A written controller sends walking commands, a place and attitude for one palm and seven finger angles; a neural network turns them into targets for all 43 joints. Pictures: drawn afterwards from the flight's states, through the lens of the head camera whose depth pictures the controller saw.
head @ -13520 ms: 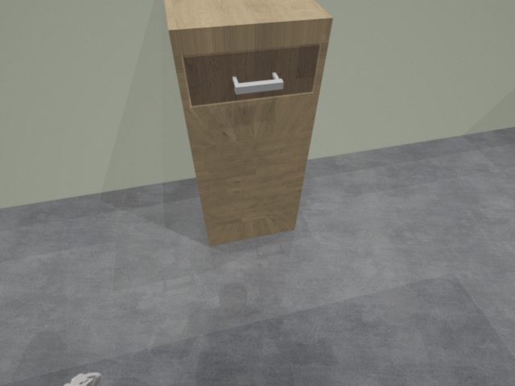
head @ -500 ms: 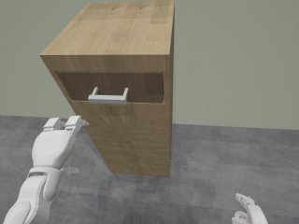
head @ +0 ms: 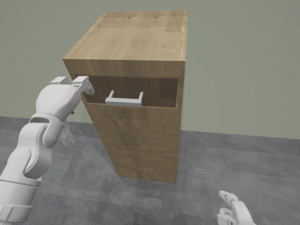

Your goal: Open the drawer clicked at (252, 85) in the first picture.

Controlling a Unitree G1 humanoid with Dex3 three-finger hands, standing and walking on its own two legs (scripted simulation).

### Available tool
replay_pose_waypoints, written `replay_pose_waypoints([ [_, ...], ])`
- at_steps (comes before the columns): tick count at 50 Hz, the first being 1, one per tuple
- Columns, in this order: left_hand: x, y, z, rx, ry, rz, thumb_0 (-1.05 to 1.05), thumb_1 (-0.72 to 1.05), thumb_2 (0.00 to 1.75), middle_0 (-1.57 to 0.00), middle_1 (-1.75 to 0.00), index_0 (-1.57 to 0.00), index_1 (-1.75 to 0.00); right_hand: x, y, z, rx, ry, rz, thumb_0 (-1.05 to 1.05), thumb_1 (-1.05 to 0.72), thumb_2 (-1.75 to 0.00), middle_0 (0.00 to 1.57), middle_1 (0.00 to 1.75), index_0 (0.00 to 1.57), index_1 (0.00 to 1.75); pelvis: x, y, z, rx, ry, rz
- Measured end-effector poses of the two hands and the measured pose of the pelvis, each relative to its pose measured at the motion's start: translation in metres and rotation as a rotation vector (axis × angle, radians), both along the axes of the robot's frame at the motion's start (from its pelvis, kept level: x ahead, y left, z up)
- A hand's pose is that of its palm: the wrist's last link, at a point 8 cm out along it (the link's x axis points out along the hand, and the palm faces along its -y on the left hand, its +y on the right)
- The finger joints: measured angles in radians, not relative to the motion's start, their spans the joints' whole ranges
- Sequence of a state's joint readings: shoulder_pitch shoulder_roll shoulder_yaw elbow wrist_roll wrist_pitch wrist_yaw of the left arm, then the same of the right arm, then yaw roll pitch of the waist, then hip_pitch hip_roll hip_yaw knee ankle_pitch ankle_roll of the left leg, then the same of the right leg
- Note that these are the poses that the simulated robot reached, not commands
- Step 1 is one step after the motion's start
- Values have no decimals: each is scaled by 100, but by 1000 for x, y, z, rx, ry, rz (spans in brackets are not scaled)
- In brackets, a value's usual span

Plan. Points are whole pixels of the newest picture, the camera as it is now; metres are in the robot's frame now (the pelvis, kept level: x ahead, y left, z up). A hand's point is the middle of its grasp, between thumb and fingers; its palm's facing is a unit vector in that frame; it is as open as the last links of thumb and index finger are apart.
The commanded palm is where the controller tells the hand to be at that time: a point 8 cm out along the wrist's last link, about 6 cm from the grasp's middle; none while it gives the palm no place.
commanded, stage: raise the hand with hooked fingers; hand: left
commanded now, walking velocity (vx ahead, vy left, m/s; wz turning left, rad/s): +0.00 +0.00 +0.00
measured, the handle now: (125, 98) +0.51 +0.18 +0.04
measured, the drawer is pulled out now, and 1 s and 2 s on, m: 0.00 0.00 0.00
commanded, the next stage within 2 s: move the hooked fingers above the handle in 0.32 s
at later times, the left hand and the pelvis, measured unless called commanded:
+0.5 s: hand (78, 121) +0.30 +0.22 +0.15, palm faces +0.09 -0.05 -0.99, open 13.9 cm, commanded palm +0.28 +0.22 +0.20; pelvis -0.01 -0.02 +0.00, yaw +0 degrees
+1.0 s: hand (96, 111) +0.36 +0.21 +0.12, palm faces +0.02 -0.05 -1.00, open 13.9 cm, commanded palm +0.34 +0.21 +0.18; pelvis +0.00 -0.02 +0.00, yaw -1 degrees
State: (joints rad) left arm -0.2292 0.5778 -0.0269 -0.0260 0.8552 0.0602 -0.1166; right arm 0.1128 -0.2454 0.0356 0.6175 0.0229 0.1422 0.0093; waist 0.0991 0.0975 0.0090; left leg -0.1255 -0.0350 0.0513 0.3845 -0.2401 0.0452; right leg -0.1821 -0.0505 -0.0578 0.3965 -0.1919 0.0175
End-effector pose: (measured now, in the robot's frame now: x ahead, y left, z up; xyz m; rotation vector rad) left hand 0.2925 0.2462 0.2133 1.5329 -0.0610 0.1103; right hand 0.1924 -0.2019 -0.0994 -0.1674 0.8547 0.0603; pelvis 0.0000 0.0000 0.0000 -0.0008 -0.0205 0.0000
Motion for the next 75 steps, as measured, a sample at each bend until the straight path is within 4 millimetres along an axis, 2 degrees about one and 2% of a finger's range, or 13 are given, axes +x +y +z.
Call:
replay_pose_waypoints([
  [5,0,2,-8,-18,47,1,0,-49,30,-32,-120,-31,-120,-18,-13,-5,-11,41,-25,1,-91,-89,20,30,20,30,-3,0,0,2,8,-7],
  [9,-7,-8,-17,-20,58,-52,0,-49,30,-32,-120,-31,-120,-29,-25,-8,-34,59,-37,1,-91,-89,20,30,20,30,-5,-2,0,3,10,-8],
  [13,-14,-16,-17,-21,21,-86,0,-49,30,-32,-120,-32,-120,-34,-33,-9,-47,67,-44,1,-91,-89,19,30,20,30,-7,-5,0,4,10,-7],
  [21,-16,-13,-10,-20,-15,-4,0,-49,30,-32,-120,-32,-120,-27,-36,-7,-28,38,-44,1,-91,-89,19,30,20,30,-13,-14,1,7,6,-3],
  [27,-15,-22,-15,-11,37,-6,0,-49,30,-32,-120,-32,-120,-15,-35,-2,-15,-8,-36,1,-91,-89,19,30,20,30,-15,-20,0,9,2,1],
  [34,-1,-29,-28,-6,80,-34,0,-50,30,-32,-120,-32,-120,-16,-41,-1,-37,-12,-39,1,-91,-89,20,30,20,30,-17,-27,0,10,11,11],
  [44,34,-31,-28,-7,66,-39,0,-49,30,-32,-120,-32,-120,-43,-62,-14,-69,83,-110,1,-91,-89,20,30,20,30,-11,-28,-1,10,45,-1],
  [54,55,-40,-44,-13,93,-76,0,-49,30,-32,-120,-32,-120,-61,-69,-22,-87,157,-161,1,-91,-89,19,30,20,30,-2,-21,-2,11,74,-12],
  [64,73,-46,-42,-12,42,-76,0,-49,30,-32,-120,-32,-120,-50,-54,-23,-53,155,-160,1,-91,-89,19,30,20,30,7,-15,-3,10,94,-18],
  [69,82,-46,-49,-1,81,-49,0,-49,30,-32,-120,-32,-120,-40,-48,-22,-42,144,-149,1,-91,-89,20,30,20,30,10,-14,-3,9,99,-15],
  [75,91,-57,-56,4,103,-89,0,-49,30,-32,-120,-32,-120,-34,-46,-21,-51,138,-142,1,-91,-89,20,30,20,30,13,-14,-4,8,107,-9],
])
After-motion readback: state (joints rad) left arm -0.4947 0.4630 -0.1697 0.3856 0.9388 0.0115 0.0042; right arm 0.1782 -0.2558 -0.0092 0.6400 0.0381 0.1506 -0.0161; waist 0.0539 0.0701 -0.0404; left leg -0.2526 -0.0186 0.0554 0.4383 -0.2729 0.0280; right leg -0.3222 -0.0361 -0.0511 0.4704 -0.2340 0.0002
